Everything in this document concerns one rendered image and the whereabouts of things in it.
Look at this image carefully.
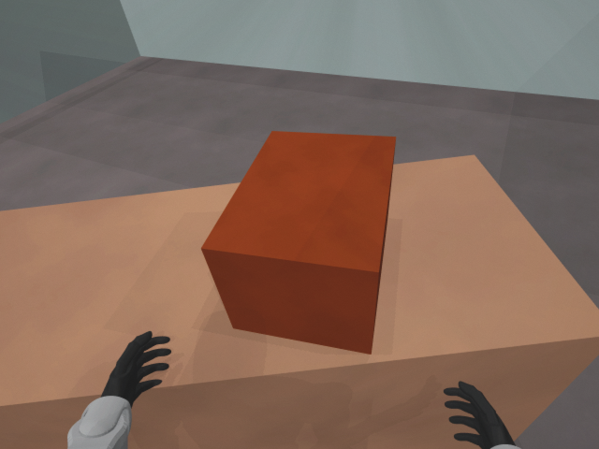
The robot left hand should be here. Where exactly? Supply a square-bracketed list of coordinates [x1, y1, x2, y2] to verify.
[101, 331, 171, 408]

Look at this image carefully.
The robot left forearm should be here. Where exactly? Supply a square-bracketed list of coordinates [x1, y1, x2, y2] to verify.
[67, 396, 132, 449]

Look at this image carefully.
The pedestal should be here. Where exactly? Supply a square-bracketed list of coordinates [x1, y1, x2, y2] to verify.
[0, 155, 599, 449]

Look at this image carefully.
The robot right hand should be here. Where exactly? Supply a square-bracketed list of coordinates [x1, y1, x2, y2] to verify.
[444, 381, 516, 449]

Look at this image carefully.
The carton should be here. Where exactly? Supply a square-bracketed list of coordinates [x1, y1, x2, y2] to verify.
[201, 131, 396, 355]

